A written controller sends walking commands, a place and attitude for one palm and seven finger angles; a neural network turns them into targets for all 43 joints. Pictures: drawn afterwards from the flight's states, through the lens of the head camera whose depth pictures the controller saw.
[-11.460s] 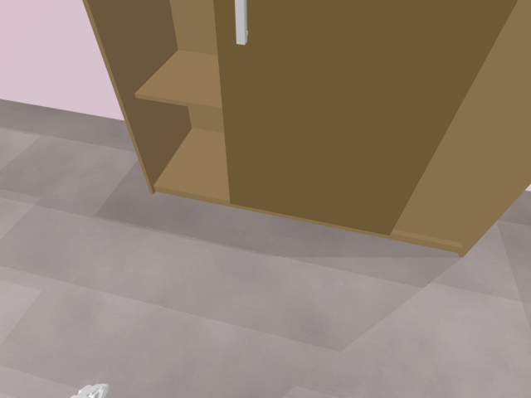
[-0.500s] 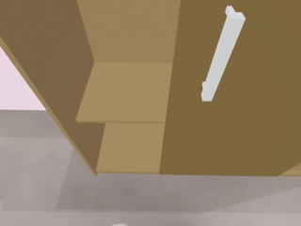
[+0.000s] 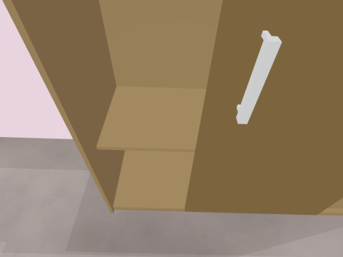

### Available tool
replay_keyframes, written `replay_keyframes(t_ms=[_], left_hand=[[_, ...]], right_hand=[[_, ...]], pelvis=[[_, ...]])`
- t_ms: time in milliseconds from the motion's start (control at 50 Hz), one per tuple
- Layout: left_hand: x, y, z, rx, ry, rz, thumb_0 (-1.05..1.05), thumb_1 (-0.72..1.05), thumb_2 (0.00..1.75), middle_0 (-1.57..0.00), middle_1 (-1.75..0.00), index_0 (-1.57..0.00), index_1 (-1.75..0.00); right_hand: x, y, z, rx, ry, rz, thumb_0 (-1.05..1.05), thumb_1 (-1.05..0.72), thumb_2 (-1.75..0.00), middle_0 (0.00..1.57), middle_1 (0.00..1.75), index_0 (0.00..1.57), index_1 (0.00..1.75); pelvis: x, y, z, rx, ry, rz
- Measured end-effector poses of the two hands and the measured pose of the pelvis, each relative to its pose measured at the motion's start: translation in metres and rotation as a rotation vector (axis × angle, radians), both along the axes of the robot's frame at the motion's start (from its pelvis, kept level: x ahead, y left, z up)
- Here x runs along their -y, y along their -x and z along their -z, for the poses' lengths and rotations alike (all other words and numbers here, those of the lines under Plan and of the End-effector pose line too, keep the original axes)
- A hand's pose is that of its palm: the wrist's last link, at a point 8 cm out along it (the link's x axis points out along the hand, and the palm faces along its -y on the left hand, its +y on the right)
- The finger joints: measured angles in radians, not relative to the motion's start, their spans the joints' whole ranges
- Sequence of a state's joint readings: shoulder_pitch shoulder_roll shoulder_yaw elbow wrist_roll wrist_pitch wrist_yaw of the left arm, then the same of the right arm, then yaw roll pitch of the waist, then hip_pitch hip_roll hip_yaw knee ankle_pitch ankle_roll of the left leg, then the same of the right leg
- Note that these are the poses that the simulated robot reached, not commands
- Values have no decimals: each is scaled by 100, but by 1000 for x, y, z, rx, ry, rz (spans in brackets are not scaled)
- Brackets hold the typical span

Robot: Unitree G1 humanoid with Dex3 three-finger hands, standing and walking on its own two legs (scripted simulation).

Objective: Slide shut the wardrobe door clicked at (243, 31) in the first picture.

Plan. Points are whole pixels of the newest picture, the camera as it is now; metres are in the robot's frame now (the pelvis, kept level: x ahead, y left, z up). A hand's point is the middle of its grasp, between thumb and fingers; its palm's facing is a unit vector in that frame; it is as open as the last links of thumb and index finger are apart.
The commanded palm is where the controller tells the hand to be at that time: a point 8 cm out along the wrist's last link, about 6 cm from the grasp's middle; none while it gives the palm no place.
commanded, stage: come to a stop and stand still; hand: right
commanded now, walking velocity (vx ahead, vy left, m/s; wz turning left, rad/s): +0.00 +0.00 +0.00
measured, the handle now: (252, 81) +0.48 -0.16 +0.19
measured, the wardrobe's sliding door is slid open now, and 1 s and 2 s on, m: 0.42 0.42 0.42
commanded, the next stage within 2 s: look again from close up in 0.80 s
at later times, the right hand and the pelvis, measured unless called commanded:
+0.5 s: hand out of the picture +0.03 -0.21 -0.18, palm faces +0.02 +0.98 -0.22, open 7.4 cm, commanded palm none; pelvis +0.01 -0.04 -0.01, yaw +0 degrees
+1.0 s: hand out of the picture +0.00 -0.22 -0.18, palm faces +0.01 +0.98 -0.19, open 7.4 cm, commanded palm none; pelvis +0.02 -0.05 +0.00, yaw +1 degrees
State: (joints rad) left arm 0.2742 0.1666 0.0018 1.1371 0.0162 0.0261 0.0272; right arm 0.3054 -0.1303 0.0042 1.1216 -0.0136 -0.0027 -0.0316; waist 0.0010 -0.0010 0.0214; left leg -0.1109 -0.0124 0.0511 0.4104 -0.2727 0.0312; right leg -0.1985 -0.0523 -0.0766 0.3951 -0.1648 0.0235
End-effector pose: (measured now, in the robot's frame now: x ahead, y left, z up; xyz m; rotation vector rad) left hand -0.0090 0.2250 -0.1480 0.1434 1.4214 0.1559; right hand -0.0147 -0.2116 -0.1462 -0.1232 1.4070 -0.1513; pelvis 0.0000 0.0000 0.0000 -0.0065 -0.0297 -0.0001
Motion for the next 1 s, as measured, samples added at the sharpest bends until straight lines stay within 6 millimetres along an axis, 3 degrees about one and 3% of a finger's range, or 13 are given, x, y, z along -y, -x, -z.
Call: replay_keyframes(t_ms=[120,200,280,400,600,800,1000], left_hand=[[10,31,-1,-85,15,-20,1,91,90,-19,-30,-20,-30],[20,37,1,-99,33,-26,1,91,90,-19,-30,-20,-30],[31,28,8,-43,43,-35,1,91,90,-19,-30,-20,-30],[52,6,14,17,62,0,1,91,90,-20,-30,-20,-30],[51,-17,8,54,19,15,3,93,90,-20,-30,-20,-30],[47,-38,0,84,-14,27,1,92,90,-20,-30,-20,-30],[47,-44,-2,75,-16,34,1,92,90,-20,-30,-20,-30]], right_hand=[[-5,11,2,-37,-17,13,0,-91,-90,20,30,20,30],[-4,15,2,-48,-8,1,0,-91,-90,20,30,20,30],[6,11,6,-45,-4,-24,0,-91,-90,20,30,20,30],[31,-15,5,25,28,-23,1,-91,-90,20,30,20,30],[57,-44,3,84,46,-35,0,-91,-90,20,30,20,30],[61,-34,5,31,27,-35,0,-91,-90,20,30,20,30],[59,-15,5,-30,18,-21,0,-91,-90,20,30,20,30]], pelvis=[[0,-2,-1,-8,-2,3],[4,-2,1,-20,-17,-5],[14,-2,8,-27,-32,0],[29,-7,11,-20,-16,0],[43,-14,9,-17,-1,-10],[49,-18,6,-19,0,-15],[50,-21,4,-19,1,-15]])
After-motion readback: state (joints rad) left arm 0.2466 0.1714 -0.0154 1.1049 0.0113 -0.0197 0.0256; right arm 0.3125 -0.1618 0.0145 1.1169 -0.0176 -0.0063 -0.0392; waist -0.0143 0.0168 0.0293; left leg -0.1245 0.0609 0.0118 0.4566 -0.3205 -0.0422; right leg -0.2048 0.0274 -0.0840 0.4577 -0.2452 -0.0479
